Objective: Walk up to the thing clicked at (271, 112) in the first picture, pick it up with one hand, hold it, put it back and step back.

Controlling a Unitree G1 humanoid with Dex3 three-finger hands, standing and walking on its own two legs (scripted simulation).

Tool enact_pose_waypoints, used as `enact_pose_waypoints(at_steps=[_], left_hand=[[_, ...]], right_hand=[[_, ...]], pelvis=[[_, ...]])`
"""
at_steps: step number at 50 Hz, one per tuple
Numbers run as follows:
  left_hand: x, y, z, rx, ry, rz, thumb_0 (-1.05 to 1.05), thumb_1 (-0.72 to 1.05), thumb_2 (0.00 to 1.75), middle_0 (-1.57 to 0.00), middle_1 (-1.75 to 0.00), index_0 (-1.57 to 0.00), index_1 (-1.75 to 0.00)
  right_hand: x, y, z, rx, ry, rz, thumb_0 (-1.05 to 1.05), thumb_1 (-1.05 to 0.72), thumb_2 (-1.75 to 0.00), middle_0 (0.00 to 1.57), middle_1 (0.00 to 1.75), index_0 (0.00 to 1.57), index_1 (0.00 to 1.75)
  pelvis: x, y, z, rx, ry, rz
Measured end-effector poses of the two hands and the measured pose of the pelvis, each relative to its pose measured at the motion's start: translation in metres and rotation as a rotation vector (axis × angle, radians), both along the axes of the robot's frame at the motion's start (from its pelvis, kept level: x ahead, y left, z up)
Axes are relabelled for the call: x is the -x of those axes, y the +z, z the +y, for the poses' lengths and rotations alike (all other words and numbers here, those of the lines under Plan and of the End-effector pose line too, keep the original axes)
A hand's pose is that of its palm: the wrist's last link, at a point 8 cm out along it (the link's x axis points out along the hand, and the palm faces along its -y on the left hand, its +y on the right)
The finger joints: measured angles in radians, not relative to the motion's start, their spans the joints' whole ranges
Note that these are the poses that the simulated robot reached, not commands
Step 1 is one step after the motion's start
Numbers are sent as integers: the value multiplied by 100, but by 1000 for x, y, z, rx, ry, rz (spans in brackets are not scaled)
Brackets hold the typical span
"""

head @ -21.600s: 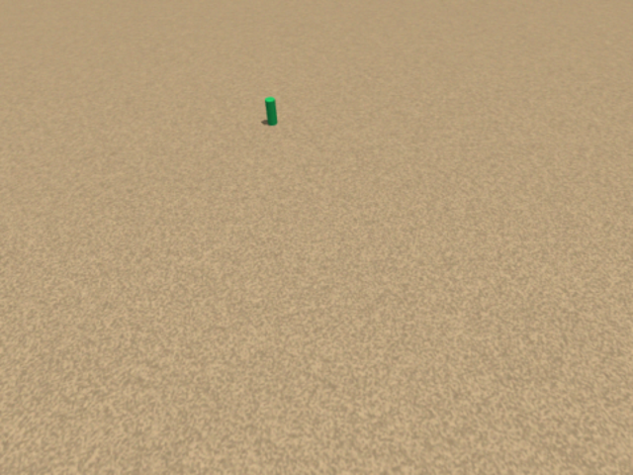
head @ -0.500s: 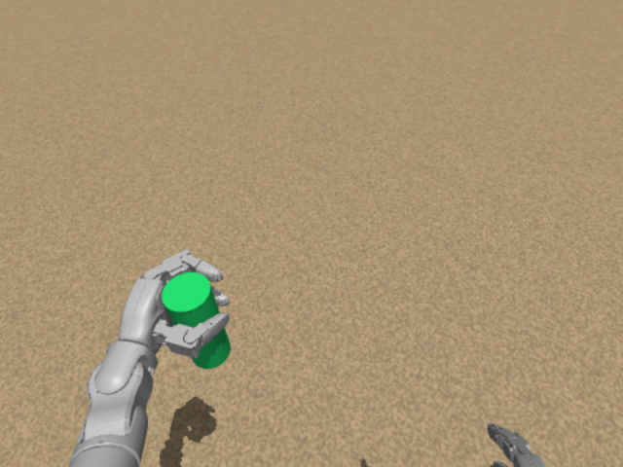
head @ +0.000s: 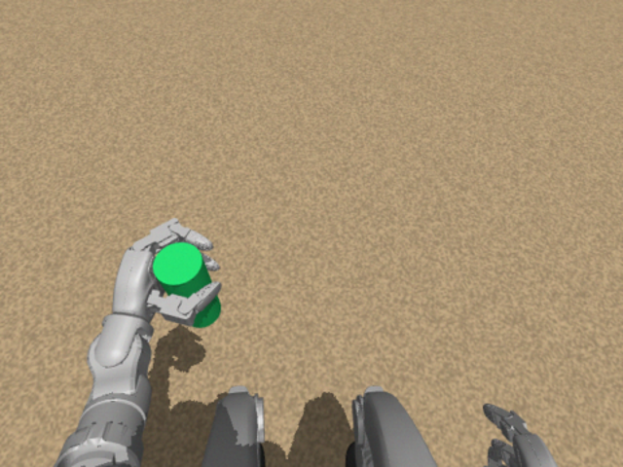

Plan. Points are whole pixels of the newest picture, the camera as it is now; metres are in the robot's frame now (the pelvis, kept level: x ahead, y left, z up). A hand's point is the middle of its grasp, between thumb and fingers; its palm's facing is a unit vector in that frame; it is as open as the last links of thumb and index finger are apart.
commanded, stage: crouch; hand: left
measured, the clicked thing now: (191, 289) +0.37 +0.17 -0.05
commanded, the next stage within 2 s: lower in 1.34 s
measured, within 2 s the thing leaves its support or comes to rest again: neither
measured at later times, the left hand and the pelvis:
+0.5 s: hand (224, 316) +0.39 +0.15 -0.24, palm faces -0.10 -0.99 -0.03, open 8.0 cm; pelvis -0.04 +0.00 -0.20, yaw -3 degrees
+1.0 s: hand (226, 321) +0.41 +0.17 -0.35, palm faces -0.09 -1.00 -0.04, open 8.0 cm; pelvis -0.05 +0.00 -0.29, yaw -6 degrees
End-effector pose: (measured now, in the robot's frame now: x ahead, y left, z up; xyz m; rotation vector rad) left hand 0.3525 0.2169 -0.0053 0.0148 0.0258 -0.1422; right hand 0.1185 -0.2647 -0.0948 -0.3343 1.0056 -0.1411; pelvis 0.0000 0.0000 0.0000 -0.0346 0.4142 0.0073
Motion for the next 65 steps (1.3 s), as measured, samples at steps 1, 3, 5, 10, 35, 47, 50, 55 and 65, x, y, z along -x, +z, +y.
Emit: enact_pose_waypoints(at_steps=[1,3,5,10,35,47,50,55,65], left_hand=[[-2,-11,0,-5,-1,-4,2,-16,113,-86,-107,-84,-106],[-6,-32,-1,-10,3,-9,2,-16,113,-85,-107,-84,-107],[-10,-53,-1,-11,15,-9,2,-16,113,-85,-107,-84,-107],[-13,-102,1,-15,39,1,2,-16,113,-85,-107,-84,-106],[-31,-286,-3,-23,60,6,2,-16,114,-86,-107,-84,-106],[-39,-327,4,-29,61,15,2,-16,113,-86,-107,-84,-106],[-41,-337,5,-28,55,14,2,-16,113,-86,-107,-84,-106],[-44,-351,4,-26,33,12,2,-16,113,-86,-107,-84,-106],[-46,-376,2,-23,23,12,2,-16,114,-86,-107,-84,-106]], right_hand=[[2,-11,0,0,2,9,1,-89,-90,20,30,20,30],[5,-34,0,-5,6,27,1,-89,-90,20,30,20,30],[7,-57,2,-15,11,44,1,-89,-90,20,30,20,30],[15,-109,8,-44,29,91,1,-90,-90,20,30,20,30],[86,-272,-3,-26,27,294,1,-90,-90,20,30,20,30],[94,-298,-13,13,62,334,1,-89,-90,20,30,20,30],[91,-301,-14,29,79,341,1,-89,-90,20,30,20,30],[83,-303,-16,58,109,338,1,-89,-90,20,30,20,30],[70,-301,-13,98,162,341,1,-89,-90,20,30,20,30]], pelvis=[[2,-10,0,1,-2,16],[5,-30,0,3,-6,45],[9,-49,0,4,-11,71],[19,-91,-1,6,-20,119],[50,-254,-2,21,-50,119],[50,-289,-3,43,-73,75],[50,-294,-3,50,-78,68],[48,-302,-1,66,-87,56],[46,-311,3,98,-99,32]])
